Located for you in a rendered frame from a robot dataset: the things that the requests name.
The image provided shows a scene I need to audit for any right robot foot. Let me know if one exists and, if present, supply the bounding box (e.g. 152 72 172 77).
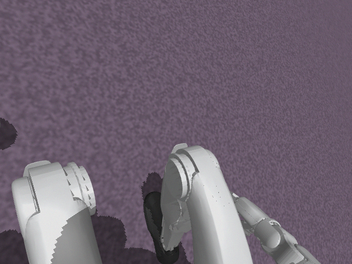
144 191 179 264

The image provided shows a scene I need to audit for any right robot hand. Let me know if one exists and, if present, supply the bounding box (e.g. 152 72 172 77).
230 191 269 236

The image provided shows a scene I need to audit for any right robot arm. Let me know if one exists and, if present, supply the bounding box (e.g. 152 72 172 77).
254 218 320 264

